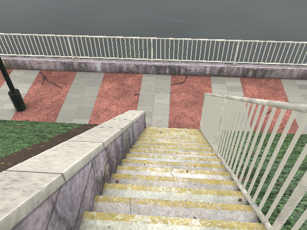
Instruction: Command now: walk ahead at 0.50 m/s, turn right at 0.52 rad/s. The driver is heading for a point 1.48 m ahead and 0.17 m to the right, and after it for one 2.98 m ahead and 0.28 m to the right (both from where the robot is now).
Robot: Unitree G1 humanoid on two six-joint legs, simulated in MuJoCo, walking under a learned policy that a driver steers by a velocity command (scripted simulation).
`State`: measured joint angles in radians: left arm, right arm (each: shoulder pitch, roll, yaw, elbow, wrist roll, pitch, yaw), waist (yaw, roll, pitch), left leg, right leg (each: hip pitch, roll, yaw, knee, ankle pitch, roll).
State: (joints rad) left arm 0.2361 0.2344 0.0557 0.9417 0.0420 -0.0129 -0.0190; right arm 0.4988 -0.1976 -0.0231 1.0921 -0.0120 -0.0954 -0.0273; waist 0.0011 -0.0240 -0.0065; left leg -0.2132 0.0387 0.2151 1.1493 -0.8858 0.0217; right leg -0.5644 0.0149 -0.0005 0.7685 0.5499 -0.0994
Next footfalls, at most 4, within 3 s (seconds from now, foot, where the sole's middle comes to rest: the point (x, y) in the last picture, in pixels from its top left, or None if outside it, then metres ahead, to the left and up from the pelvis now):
0.06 right None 0.14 -0.06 -0.87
0.58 left None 0.38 0.07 -1.07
1.06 right None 0.59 -0.21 -1.27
1.54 left None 0.84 -0.06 -1.47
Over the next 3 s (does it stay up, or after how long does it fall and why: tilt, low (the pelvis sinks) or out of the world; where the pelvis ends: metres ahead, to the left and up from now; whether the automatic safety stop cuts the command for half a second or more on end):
stays up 1.37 -0.12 -1.17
